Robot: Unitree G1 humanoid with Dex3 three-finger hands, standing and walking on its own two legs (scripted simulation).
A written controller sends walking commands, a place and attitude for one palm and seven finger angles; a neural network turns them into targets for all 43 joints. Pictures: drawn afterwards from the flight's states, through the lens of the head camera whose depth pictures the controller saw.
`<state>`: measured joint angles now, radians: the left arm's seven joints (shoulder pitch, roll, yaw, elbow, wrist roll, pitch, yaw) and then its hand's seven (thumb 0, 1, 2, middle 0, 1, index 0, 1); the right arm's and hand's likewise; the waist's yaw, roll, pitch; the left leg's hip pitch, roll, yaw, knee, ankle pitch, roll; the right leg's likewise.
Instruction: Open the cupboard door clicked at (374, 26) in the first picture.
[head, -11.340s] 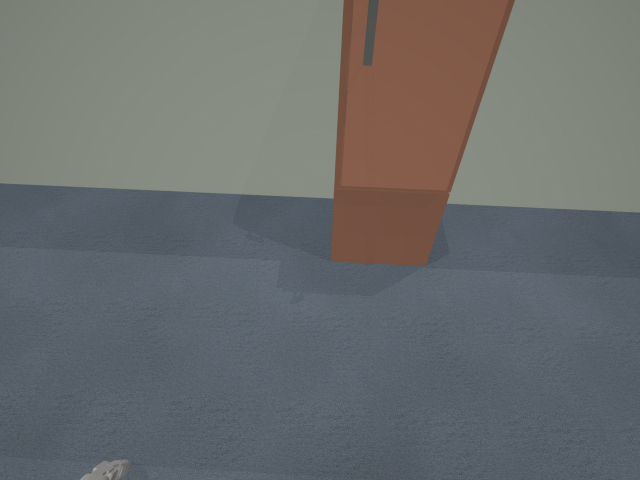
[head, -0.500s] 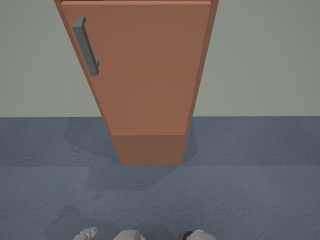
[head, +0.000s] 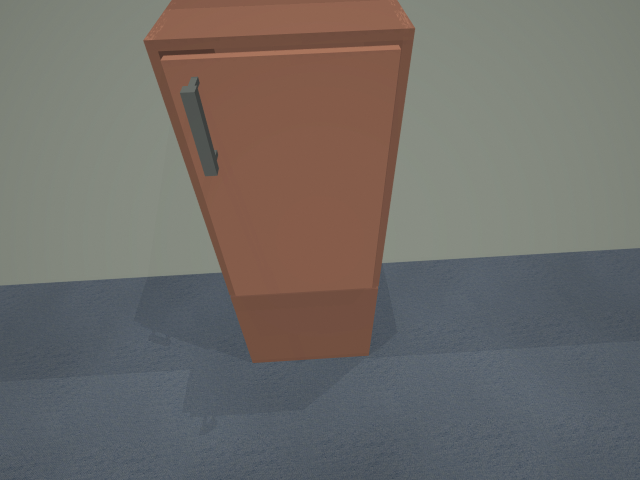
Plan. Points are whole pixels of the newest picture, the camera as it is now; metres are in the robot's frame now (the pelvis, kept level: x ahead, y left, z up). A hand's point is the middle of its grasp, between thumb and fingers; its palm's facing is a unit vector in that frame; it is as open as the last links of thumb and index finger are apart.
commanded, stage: come to a stop and stand still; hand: left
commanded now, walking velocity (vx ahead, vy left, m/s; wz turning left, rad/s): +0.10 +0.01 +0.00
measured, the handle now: (203, 127) +0.58 +0.22 +0.16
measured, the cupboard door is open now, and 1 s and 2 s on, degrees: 0 0 0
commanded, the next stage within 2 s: look again from close up in 0.58 s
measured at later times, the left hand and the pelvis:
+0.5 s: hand out of the picture +0.02 +0.15 -0.16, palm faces +0.07 -0.98 -0.20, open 7.3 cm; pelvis +0.02 -0.02 +0.01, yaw +2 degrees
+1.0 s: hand out of the picture +0.00 +0.13 -0.16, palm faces +0.08 -0.98 -0.17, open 7.4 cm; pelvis +0.02 -0.03 +0.01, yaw +2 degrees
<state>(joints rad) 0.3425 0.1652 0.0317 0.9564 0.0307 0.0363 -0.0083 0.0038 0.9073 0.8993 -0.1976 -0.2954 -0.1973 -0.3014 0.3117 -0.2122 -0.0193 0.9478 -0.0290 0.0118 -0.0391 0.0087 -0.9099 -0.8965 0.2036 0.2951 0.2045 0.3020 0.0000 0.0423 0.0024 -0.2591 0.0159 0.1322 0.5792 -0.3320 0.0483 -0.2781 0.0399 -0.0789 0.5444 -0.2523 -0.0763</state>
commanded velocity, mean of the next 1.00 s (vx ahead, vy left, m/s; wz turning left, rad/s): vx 0.01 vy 0.02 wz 0.00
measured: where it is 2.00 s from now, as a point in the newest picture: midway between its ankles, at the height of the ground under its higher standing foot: outside the picture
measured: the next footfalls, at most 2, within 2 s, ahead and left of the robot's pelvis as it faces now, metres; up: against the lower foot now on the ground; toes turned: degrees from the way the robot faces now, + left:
none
